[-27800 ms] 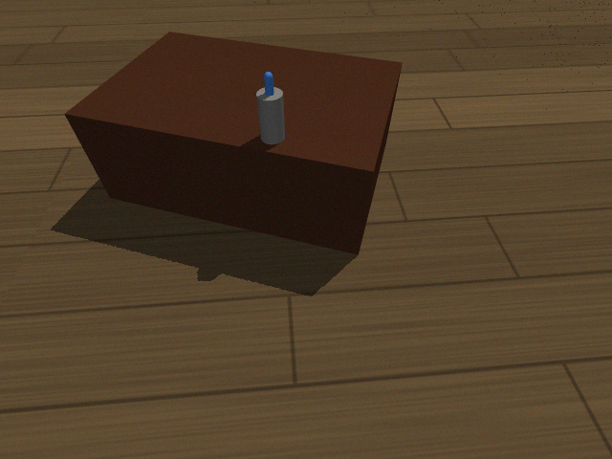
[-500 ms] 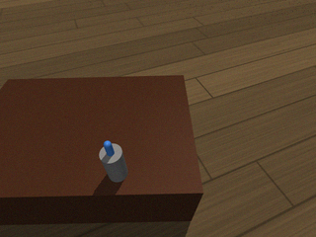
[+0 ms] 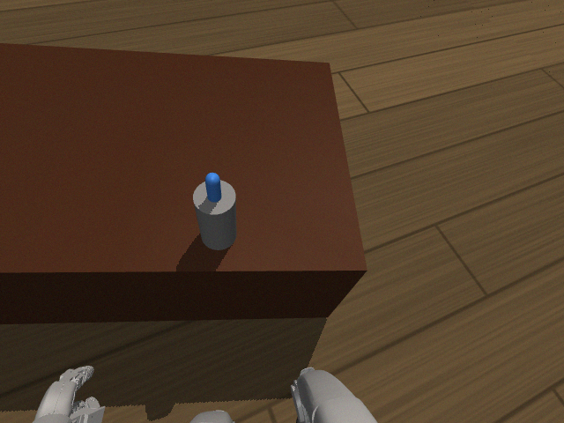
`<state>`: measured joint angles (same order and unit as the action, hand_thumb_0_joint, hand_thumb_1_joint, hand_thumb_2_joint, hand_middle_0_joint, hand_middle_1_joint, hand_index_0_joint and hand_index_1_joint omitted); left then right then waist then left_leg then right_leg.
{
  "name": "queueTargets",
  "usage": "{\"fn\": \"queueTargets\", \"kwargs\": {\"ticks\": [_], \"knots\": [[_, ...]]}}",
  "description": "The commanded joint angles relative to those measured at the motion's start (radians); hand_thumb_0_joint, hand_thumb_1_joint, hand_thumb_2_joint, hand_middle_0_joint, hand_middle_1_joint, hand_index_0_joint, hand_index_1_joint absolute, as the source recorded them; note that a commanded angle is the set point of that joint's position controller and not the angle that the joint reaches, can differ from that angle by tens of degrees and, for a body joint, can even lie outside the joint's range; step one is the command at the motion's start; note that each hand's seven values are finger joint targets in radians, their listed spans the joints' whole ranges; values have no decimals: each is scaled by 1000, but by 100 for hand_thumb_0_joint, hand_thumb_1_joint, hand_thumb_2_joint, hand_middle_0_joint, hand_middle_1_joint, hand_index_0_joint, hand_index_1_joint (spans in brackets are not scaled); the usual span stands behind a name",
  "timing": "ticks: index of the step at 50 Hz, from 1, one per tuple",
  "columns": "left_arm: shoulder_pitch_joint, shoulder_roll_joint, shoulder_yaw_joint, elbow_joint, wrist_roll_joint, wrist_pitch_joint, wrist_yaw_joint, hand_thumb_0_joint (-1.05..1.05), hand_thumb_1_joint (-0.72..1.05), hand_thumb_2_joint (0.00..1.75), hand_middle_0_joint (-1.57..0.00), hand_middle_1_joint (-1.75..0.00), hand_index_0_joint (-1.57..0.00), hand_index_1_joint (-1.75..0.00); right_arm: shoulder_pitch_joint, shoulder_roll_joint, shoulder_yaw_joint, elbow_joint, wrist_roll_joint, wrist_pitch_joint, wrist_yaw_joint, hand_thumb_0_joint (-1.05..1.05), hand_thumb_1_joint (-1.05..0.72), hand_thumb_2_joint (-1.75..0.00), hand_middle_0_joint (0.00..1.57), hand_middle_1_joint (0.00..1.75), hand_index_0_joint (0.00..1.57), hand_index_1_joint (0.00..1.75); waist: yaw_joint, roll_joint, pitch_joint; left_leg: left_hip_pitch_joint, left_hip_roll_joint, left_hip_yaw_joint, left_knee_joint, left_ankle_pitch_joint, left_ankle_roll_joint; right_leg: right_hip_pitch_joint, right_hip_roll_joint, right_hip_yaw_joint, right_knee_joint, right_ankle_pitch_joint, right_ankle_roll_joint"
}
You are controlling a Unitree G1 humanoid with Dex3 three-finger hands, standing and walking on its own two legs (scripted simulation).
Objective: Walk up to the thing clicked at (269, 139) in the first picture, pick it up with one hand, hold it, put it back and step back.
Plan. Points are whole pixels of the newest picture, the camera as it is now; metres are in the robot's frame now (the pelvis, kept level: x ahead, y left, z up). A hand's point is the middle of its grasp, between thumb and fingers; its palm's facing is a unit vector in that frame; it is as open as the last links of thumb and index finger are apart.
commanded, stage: step back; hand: left
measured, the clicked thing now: (216, 208) +0.53 +0.10 -0.20
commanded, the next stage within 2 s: none
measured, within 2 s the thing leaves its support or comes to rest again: neither
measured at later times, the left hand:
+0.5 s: hand out of the picture +0.01 +0.25 -0.14, palm faces -0.10 -0.90 -0.42, open 7.3 cm
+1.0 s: hand out of the picture -0.13 +0.27 -0.16, palm faces -0.04 -0.93 -0.35, open 7.3 cm
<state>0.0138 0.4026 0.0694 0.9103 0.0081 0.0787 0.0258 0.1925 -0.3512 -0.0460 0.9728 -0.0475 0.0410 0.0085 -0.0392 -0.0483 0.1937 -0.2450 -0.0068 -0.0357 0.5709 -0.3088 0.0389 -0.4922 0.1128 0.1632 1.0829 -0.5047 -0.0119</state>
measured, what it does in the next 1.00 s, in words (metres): walks backwards: right foot, then left foot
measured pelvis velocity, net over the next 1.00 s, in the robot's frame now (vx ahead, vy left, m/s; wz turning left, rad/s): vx -0.25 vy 0.00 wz -0.07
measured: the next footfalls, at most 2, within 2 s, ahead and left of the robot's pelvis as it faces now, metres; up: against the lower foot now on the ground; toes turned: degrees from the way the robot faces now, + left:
right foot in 0.36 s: -0.07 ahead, -0.11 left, +0.00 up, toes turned -4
left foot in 0.76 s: -0.16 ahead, +0.12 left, +0.00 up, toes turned -4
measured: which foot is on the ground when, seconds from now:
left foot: down 0.00-0.40, up 0.42-0.74, down 0.76-1.00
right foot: up 0.00-0.34, down 0.36-0.78, up 0.80-1.00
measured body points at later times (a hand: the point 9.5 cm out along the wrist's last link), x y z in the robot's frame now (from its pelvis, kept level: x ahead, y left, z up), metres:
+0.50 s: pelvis -0.11 -0.01 +0.00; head -0.07 -0.04 +0.44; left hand +0.01 +0.29 -0.11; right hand -0.02 -0.33 -0.13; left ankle -0.08 +0.12 -0.68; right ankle -0.11 -0.11 -0.74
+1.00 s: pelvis -0.25 +0.00 +0.00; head -0.19 +0.03 +0.44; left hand -0.13 +0.32 -0.13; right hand -0.17 -0.32 -0.10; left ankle -0.20 +0.12 -0.74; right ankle -0.31 -0.16 -0.64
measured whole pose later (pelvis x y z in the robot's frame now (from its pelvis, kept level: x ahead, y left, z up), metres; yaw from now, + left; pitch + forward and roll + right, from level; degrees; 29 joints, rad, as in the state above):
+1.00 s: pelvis -0.25 +0.00 +0.00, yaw -4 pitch -1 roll -2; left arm 0.17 0.41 0.11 0.80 0.02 0.08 0.00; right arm 0.17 -0.35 -0.04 0.85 -0.04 0.02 -0.01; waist 0.02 -0.05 0.16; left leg -0.29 0.04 -0.03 0.55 -0.23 0.00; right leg -0.43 0.11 0.19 1.20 -0.47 0.02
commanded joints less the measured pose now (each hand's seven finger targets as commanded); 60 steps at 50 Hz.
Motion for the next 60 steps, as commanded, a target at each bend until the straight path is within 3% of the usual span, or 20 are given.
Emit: {"fn": "queueTargets", "kwargs": {"ticks": [1, 3, 8, 15, 18, 20, 21, 25, 27, 33, 37, 38, 40, 41, 44, 51, 56, 58, 59, 60], "knots": [[132, 171, 50, -61, -3, -18, 6, 0, 90, 90, -20, -30, -20, -30, -90, -254, -66, -116, 13, -39, -40, 0, -90, -90, 20, 30, 20, 30, 84, 168, -251, 286, 196, -151, -115, 678, 81, -86, 11, 46, 158, 74, 7], [104, 150, 48, -86, 5, -27, 5, 0, 90, 90, -20, -30, -20, -30, -17, -246, -71, -110, 24, -36, -50, 0, -90, -90, 20, 30, 20, 30, 35, 187, -276, 381, 199, -162, -92, 708, 64, -81, -7, 25, 50, 82, 36], [75, 151, 46, -117, 8, -32, 5, 0, 90, 90, -20, -30, -20, -30, 21, -260, -79, -133, 28, -28, -54, 0, -90, -90, 20, 30, 20, 30, -11, 164, -248, 357, 273, -177, -87, 683, 179, -8, -47, -10, -155, -11, 51], [220, 150, 54, -77, 20, -39, -14, 0, 90, 90, -20, -30, -20, -30, -87, -294, -87, -191, 32, -25, -41, 0, -90, -90, 20, 30, 20, 30, 42, 170, -288, 173, 311, -200, -87, 403, 172, 204, -110, -100, -422, 81, 5], [271, 184, 71, -63, 34, -55, -17, 0, 90, 90, -20, -30, -20, -30, -130, -263, -71, -202, 47, -20, -34, 0, -90, -90, 20, 30, 20, 30, 77, 39, -278, -21, 199, -104, 23, 258, 61, 366, -167, -13, -641, 360, -43], [167, 299, 94, -118, 24, -52, -21, 0, 90, 90, -20, -30, -20, -30, -165, -212, -60, -206, 57, -14, -39, 0, -90, -90, 20, 30, 20, 30, 90, -235, -149, -154, -83, 31, 341, -251, -46, 180, -447, 318, -793, 430, -252], [113, 299, 91, -156, 38, -58, -19, 0, 90, 90, -20, -30, -20, -30, -138, -229, -65, -188, 51, -7, -42, 0, -90, -90, 20, 30, 20, 30, 82, -224, -101, -109, -79, -58, 539, -341, -49, 51, -501, 388, -809, 456, -311], [41, 189, 74, -193, 24, -58, -7, 0, 90, 90, -20, -30, -20, -30, -29, -226, -47, -138, 58, -13, -41, 0, -90, -90, 20, 30, 20, 30, 24, -81, -138, -198, -123, -115, 613, -189, -45, 222, -295, 53, -692, 644, -165], [101, 185, 74, -204, 28, -55, -8, 0, 90, 90, -20, -30, -20, -30, -32, -234, -41, -157, 53, -24, -49, 0, -90, -90, 20, 30, 20, 30, 66, -60, -195, -225, -119, -92, 595, -186, -58, 329, -285, 52, -649, 667, -181], [162, 188, 77, -229, 32, -39, 2, 0, 90, 90, -20, -30, -20, -30, -7, -216, -42, -184, 37, -37, -53, 0, -90, -90, 20, 30, 20, 30, 92, -146, -276, -188, -14, -30, 199, -220, -61, 514, -359, 84, -580, 735, -213], [98, 199, 69, -251, 15, -16, -14, 0, 90, 90, -20, -30, -20, -30, 106, -215, -58, -134, 24, -43, -46, 0, -90, -90, 20, 30, 20, 30, 28, -90, -305, 33, -27, 63, -189, 114, -29, 395, -301, 26, -484, 558, -131], [113, 170, 59, -261, 14, -10, -19, 0, 90, 90, -20, -30, -20, -30, 93, -255, -72, -141, 15, -45, -44, 0, -90, -90, 20, 30, 20, 30, 37, 4, -297, 92, 59, -67, -207, 133, 0, 270, -251, 3, -445, 406, -83], [29, 183, 78, -275, 17, -15, -9, 0, 90, 90, -20, -30, -20, -30, -2, -431, -108, -183, 2, -40, -33, 0, -90, -90, 20, 30, 20, 30, -13, 301, -199, -85, 440, -526, -297, 235, 249, 53, -23, -57, -36, -128, 10], [23, 208, 88, -265, 28, -13, -5, 0, 90, 90, -20, -30, -20, -30, -83, -434, -111, -203, 5, -52, -45, 0, -90, -90, 20, 30, 20, 30, 10, 295, -146, -184, 505, -590, -315, 245, 298, 90, -56, 55, 152, -127, 9], [160, 167, 87, -197, 2, -12, -17, 0, 90, 90, -20, -30, -20, -30, -137, -276, -62, -215, -1, -57, -49, 0, -90, -90, 20, 30, 20, 30, 104, 124, -148, -10, 244, -179, -180, 492, 154, -16, 7, 65, 212, 17, -2], [160, 144, 66, -193, 16, -35, -16, 0, 90, 90, -20, -30, -20, -30, -8, -277, -78, -210, 20, -45, -47, 0, -90, -90, 20, 30, 20, 30, 12, 216, -253, 270, 255, -143, -79, 534, 215, -15, -52, -29, -103, -10, 69], [268, 145, 58, -114, 14, -51, -20, 0, 90, 90, -20, -30, -20, -30, -87, -323, -82, -242, 22, -14, -38, 0, -90, -90, 20, 30, 20, 30, 54, 268, -323, 128, 236, -122, 23, 442, 159, 263, -101, -150, -595, 183, 27], [301, 195, 76, -78, 31, -55, -20, 0, 90, 90, -20, -30, -20, -30, -117, -277, -67, -247, 35, -3, -34, 0, -90, -90, 20, 30, 20, 30, 75, 177, -294, -77, 161, -100, 86, 222, 69, 386, -127, -94, -675, 313, -11], [297, 283, 100, -95, 41, -57, -22, 0, 90, 90, -20, -30, -20, -30, -104, -225, -53, -265, 42, -3, -36, 0, -90, -90, 20, 30, 20, 30, 78, -71, -257, -277, 6, -76, 238, -41, 4, 396, -302, 191, -713, 273, -71], [192, 381, 114, -139, 39, -48, -23, 0, 90, 90, -20, -30, -20, -30, -139, -221, -60, -275, 45, -3, -55, 0, -90, -90, 20, 30, 20, 30, 110, -267, -195, -253, -85, -45, 465, -319, -42, 133, -502, 364, -799, 243, -255]]}}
